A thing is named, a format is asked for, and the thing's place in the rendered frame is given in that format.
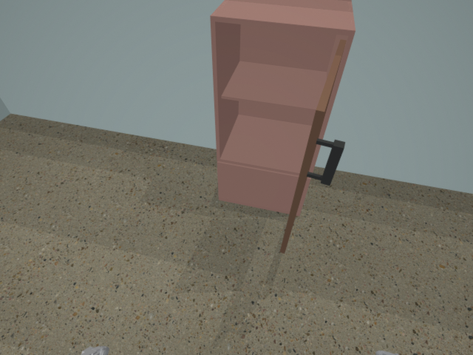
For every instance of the handle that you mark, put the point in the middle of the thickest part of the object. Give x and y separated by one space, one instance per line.
332 162

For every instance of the cupboard door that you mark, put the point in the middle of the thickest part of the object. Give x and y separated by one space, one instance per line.
311 144

